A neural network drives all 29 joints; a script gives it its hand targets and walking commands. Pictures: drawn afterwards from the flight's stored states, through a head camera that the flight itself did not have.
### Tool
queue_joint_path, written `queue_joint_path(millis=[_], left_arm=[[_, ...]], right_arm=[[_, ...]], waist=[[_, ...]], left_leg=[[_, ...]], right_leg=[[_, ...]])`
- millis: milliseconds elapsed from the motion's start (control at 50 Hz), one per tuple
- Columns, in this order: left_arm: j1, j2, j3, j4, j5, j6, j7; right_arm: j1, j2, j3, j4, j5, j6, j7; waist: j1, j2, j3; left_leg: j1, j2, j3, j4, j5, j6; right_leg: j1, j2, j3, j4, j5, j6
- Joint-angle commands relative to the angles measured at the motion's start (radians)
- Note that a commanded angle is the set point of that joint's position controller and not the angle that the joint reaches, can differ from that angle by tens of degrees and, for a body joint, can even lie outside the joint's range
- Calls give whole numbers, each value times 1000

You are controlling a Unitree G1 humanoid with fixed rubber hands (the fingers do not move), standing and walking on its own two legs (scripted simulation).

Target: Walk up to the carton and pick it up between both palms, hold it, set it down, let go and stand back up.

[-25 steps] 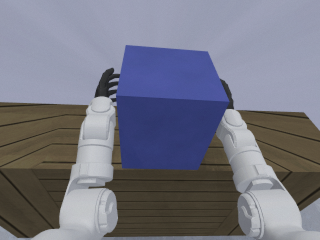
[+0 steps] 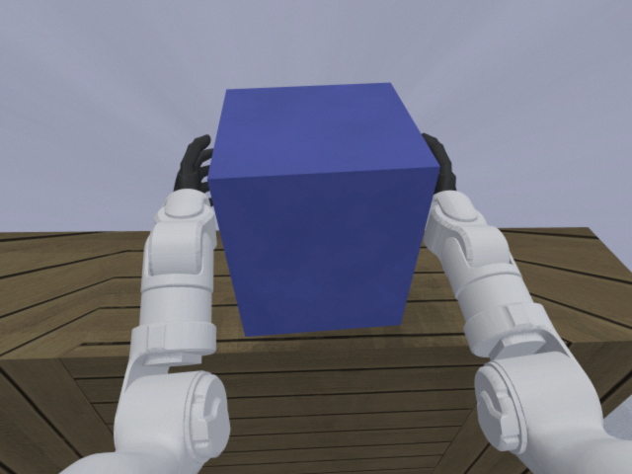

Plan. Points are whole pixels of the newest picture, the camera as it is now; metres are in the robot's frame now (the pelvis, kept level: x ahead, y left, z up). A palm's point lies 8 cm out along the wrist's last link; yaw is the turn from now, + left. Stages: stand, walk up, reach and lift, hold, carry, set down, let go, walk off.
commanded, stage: reach and lift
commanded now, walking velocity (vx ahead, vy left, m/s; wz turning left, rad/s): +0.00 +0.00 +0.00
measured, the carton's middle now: (316, 211) +0.39 -0.01 +0.18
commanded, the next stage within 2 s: hold in 0.78 s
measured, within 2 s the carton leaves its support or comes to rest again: neither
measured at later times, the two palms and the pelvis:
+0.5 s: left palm (190, 184) +0.39 +0.14 +0.23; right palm (439, 177) +0.38 -0.16 +0.23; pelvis +0.00 +0.00 +0.00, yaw +0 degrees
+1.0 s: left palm (184, 174) +0.38 +0.14 +0.24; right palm (442, 163) +0.38 -0.16 +0.25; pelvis +0.01 +0.00 +0.00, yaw +0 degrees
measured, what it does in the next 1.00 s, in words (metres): stands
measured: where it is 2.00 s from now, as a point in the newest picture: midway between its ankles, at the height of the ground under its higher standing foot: outside the picture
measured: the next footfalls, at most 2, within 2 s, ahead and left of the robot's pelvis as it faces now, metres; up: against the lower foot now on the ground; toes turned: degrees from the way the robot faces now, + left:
none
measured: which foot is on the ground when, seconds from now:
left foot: down 0.00-1.00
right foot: down 0.00-1.00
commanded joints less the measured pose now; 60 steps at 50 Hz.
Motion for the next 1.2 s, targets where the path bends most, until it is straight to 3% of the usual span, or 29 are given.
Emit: queue_joint_path(millis=[0, 400, 520, 660, 780, 1180], left_arm=[[-816, -627, -472, -130, -161, -51, -149], [-896, -613, -446, -111, -178, -28, -149], [-902, -621, -479, -159, -205, -25, -141], [-902, -604, -454, -154, -195, -3, -151], [-922, -606, -470, -174, -212, 4, -145], [-995, -595, -437, -145, -228, 49, -147]], right_arm=[[-963, 638, 313, -365, 96, -33, 90], [-1013, 654, 314, -331, 153, 35, 79], [-1006, 654, 341, -376, 191, 52, 66], [-1012, 646, 340, -381, 205, 83, 61], [-1024, 653, 350, -395, 226, 98, 58], [-1078, 639, 311, -340, 261, 169, 60]], waist=[[-11, 80, -440], [-1, 89, -459], [-11, 101, -514], [-7, 83, -478], [-5, 91, -507], [4, 104, -489]], left_leg=[[97, -64, 3, -45, 218, -29], [56, -72, 2, -45, 209, -31], [86, -75, -9, -13, 305, -46], [49, -74, -8, -33, 248, -39], [65, -73, -11, -20, 292, -44], [15, -66, -21, -41, 220, -43]], right_leg=[[76, 56, 20, -22, 162, 51], [93, 61, 41, -18, 177, 59], [105, 68, 45, -7, 275, 61], [112, 67, 46, -14, 225, 65], [113, 73, 51, -9, 264, 64], [84, 76, 61, -19, 177, 57]])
